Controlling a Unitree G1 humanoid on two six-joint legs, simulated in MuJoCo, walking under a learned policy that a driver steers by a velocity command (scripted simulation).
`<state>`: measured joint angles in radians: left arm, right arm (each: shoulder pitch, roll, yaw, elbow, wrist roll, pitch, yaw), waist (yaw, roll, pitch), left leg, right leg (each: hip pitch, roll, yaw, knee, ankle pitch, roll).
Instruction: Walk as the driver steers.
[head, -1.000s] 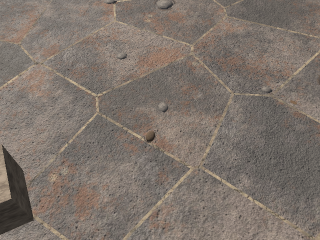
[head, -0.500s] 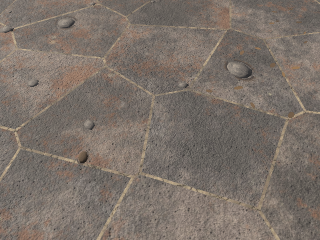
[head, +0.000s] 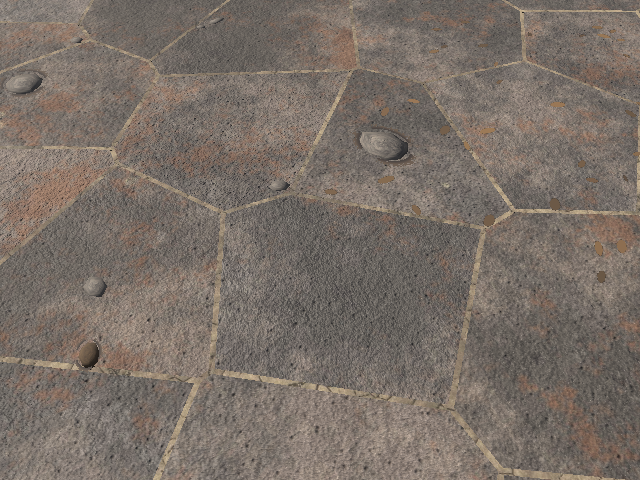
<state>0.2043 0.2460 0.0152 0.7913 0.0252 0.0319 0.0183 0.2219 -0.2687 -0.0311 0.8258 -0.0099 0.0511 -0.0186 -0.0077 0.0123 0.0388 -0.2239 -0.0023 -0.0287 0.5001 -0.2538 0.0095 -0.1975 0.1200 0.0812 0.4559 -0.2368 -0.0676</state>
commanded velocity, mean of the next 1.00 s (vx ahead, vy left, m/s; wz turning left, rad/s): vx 0.07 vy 0.00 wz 0.40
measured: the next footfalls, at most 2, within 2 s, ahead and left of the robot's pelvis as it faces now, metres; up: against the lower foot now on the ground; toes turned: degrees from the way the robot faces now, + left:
right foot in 0.34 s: +0.03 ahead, -0.11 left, +0.00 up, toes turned +15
left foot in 0.80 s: -0.05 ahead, +0.08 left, +0.00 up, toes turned +29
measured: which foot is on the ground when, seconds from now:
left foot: down 0.00-0.34, up 0.36-0.78, down 0.80-1.00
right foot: down 0.00-0.02, up 0.04-0.32, down 0.34-0.80, up 0.82-1.00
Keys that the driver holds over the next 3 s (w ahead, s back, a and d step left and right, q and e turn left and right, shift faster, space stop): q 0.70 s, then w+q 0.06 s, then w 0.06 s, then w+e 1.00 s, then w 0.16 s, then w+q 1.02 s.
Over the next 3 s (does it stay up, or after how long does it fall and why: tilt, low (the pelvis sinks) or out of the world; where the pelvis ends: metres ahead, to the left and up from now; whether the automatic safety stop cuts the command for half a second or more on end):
stays up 1.00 0.25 -0.01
